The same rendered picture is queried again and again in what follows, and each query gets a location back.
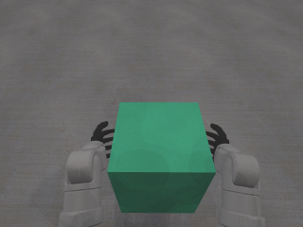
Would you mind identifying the carton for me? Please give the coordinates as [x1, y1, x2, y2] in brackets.
[107, 102, 216, 214]

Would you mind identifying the left robot forearm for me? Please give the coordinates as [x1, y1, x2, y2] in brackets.
[59, 140, 108, 227]

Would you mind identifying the robot left hand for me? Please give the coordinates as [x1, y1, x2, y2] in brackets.
[91, 121, 115, 159]

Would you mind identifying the robot right hand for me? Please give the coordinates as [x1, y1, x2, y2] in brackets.
[205, 123, 229, 161]

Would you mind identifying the right robot forearm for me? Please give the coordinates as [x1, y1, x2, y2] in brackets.
[213, 143, 266, 227]

